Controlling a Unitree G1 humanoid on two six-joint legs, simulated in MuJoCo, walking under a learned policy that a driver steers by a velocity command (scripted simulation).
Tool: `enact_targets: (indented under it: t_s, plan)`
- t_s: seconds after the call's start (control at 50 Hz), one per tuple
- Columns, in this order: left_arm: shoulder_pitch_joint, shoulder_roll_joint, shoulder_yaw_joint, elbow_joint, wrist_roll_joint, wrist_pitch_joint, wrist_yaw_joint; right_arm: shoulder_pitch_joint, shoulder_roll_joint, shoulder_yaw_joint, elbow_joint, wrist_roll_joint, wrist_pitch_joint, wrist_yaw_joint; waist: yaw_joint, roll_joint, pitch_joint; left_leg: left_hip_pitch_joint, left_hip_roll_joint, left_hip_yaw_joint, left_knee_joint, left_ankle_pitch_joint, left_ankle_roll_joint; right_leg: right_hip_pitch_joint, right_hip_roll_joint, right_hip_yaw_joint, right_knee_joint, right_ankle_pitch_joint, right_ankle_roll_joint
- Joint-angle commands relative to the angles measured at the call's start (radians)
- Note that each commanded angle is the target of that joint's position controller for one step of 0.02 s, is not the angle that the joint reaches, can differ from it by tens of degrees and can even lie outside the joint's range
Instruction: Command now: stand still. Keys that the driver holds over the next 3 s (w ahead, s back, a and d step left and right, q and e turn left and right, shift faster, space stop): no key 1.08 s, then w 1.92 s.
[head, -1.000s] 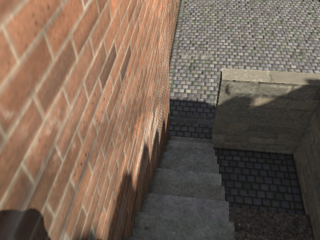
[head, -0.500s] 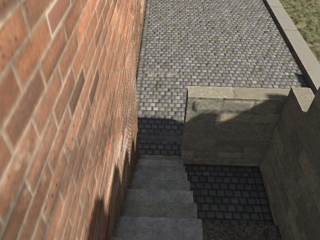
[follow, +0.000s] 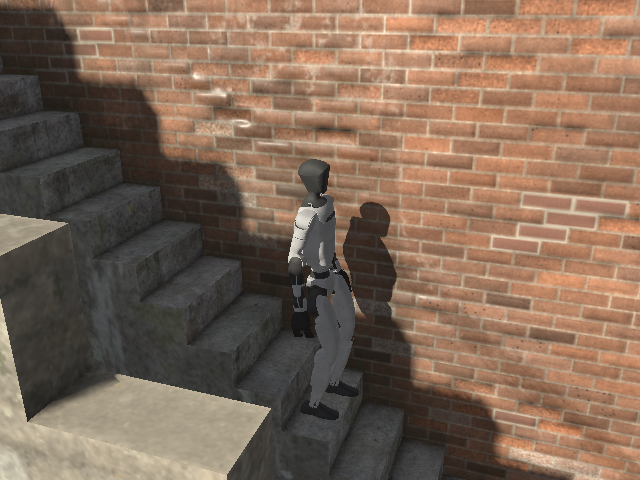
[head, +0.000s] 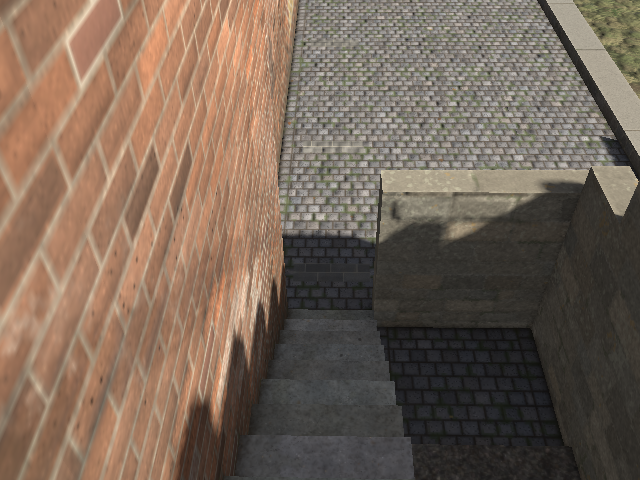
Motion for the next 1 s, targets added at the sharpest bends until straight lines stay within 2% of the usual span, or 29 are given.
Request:
enact_targets:
  t_s: [0.02, 0.42, 1.0]
  plan:
    - [0.013, 0.039, -0.004, -0.040, -0.001, -0.012, -0.013, 0.047, -0.067, -0.008, -0.007, -0.002, -0.002, -0.003, -0.003, -0.028, 0.087, 0.030, 0.066, -0.060, -0.025, -0.012, 0.019, -0.134, -0.193, 0.156, -0.115, 0.181, 0.023]
    - [0.022, 0.033, -0.002, -0.035, -0.004, -0.014, -0.013, 0.109, -0.053, -0.005, 0.012, -0.006, -0.005, -0.007, -0.002, -0.022, 0.095, 0.023, 0.068, -0.045, -0.005, -0.015, 0.013, -0.137, -0.187, 0.154, -0.113, 0.214, 0.019]
    - [0.050, 0.029, -0.004, -0.021, -0.004, -0.022, -0.012, 0.124, -0.043, -0.006, 0.020, -0.006, -0.008, -0.009, -0.003, -0.016, 0.092, 0.041, 0.076, -0.051, -0.035, 0.017, 0.017, -0.113, -0.190, 0.145, -0.099, 0.259, 0.016]
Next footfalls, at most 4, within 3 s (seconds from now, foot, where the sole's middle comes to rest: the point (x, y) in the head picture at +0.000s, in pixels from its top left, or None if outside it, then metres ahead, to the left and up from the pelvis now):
1.52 left None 0.13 0.14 -0.78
1.92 right None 0.28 -0.01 -0.98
2.18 left None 0.52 0.20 -1.17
2.76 right None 0.76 -0.13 -1.37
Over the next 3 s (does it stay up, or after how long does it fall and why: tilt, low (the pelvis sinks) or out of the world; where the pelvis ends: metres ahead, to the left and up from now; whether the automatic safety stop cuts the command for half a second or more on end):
stays up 0.71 -0.03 -0.63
